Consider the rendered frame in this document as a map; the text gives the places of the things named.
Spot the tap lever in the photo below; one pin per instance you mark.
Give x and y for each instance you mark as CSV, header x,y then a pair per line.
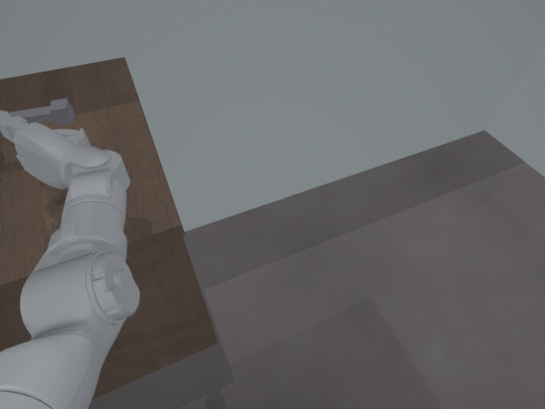
x,y
59,110

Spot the counter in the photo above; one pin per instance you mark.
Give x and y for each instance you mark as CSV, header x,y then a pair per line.
x,y
172,321

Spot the robot left forearm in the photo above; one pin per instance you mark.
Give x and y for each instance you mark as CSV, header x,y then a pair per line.
x,y
95,209

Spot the left robot upper arm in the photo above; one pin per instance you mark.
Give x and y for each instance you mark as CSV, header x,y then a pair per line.
x,y
74,311

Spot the left robot hand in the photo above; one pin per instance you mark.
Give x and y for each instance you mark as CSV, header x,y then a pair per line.
x,y
40,149

